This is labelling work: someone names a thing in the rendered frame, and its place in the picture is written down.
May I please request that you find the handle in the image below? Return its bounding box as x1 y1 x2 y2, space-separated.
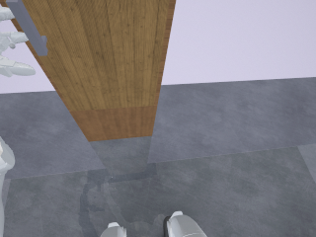
6 0 48 56

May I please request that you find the robot left shin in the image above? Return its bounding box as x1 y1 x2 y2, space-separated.
108 222 119 228

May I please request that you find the left robot upper arm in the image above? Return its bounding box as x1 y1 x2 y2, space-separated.
0 136 16 237

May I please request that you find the left robot hand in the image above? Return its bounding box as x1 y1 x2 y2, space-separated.
0 6 36 78

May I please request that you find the cupboard door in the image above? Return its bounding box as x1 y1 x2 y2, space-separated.
4 0 170 112

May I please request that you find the robot right thigh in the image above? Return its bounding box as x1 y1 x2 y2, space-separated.
167 214 207 237

